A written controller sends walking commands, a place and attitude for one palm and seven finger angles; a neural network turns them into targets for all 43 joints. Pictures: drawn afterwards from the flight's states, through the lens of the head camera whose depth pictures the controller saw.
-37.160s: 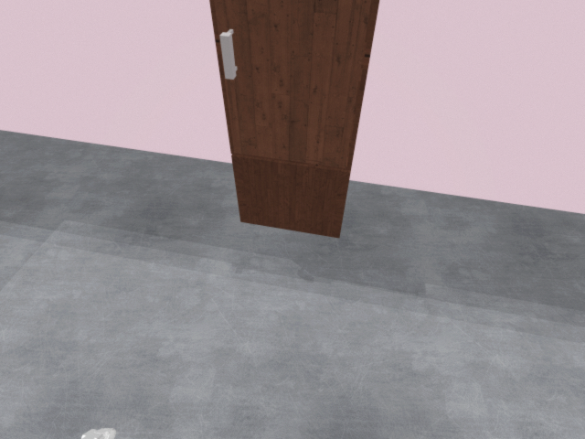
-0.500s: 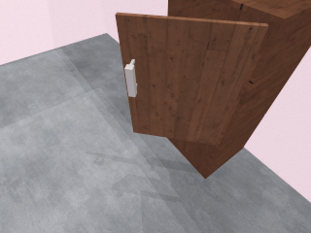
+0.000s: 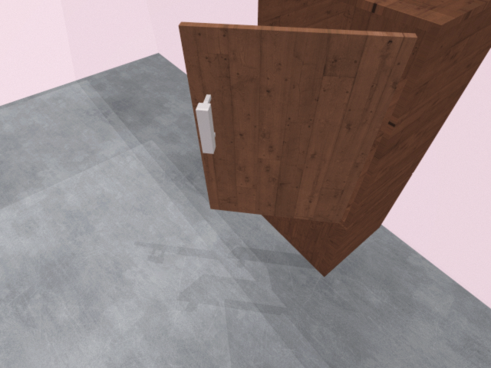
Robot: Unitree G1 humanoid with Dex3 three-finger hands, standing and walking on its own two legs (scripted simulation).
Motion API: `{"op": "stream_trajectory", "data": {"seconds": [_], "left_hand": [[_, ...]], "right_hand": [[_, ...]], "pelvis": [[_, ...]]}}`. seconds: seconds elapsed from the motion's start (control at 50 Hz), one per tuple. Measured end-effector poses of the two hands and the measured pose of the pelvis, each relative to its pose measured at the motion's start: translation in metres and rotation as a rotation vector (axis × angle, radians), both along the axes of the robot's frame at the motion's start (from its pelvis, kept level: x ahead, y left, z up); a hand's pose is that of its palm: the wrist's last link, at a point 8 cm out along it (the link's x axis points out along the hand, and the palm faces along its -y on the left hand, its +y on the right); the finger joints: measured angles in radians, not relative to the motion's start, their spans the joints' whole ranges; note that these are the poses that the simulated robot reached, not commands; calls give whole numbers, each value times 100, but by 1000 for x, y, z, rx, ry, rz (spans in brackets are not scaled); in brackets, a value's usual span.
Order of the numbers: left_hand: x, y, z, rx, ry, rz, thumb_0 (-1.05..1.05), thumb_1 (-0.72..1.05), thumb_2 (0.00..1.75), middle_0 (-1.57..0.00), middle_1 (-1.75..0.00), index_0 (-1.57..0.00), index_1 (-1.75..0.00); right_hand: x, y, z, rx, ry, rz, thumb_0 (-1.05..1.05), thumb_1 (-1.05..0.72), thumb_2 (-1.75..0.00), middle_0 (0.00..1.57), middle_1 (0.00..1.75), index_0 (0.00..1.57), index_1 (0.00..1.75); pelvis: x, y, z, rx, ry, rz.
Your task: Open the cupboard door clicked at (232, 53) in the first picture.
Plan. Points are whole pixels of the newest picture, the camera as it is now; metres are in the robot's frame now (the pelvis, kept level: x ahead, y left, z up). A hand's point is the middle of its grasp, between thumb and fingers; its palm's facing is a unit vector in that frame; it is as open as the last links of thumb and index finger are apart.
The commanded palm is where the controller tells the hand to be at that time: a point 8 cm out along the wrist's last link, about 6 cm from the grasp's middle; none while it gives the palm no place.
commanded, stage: look again from close up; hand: left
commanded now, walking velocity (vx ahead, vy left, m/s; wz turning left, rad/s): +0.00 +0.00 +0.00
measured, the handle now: (208, 123) +0.62 +0.12 +0.04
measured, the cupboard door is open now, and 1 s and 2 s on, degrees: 43 43 43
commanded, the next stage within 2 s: come to a stop and stand still in 0.48 s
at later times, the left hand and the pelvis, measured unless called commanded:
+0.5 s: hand out of the picture +0.04 +0.16 -0.17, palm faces +0.00 -0.98 -0.22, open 7.4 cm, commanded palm none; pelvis +0.02 -0.03 +0.00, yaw +0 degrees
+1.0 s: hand out of the picture +0.06 +0.15 -0.17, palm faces +0.00 -0.96 -0.27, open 7.4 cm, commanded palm none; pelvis +0.02 -0.04 +0.00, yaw +1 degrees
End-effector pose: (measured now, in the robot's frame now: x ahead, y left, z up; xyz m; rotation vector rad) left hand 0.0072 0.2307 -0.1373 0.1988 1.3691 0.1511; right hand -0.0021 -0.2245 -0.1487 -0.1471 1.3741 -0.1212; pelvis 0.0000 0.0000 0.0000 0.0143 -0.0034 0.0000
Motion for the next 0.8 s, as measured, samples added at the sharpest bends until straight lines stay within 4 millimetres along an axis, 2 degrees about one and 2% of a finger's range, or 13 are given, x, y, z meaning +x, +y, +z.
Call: {"op": "stream_trajectory", "data": {"seconds": [0.14, 0.48, 0.8], "left_hand": [[6, -13, -4, -22, 9, 1, 0, 91, 90, -20, -29, -20, -30], [27, -26, -2, -9, -14, 7, 0, 91, 90, -20, -29, -20, -30], [46, -32, 3, 19, -56, 4, 0, 91, 90, -20, -29, -20, -30]], "right_hand": [[11, -7, 2, -9, -2, -1, 0, -91, -90, 20, 30, 20, 30], [50, -28, 2, -19, -45, 16, 0, -91, -90, 20, 30, 20, 30], [62, -54, 4, -40, -51, 24, 0, -91, -90, 20, 30, 20, 30]], "pelvis": [[6, -6, 1, 0, 3, 0], [22, -24, 1, 1, 5, 5], [27, -41, 2, 5, 7, 9]]}}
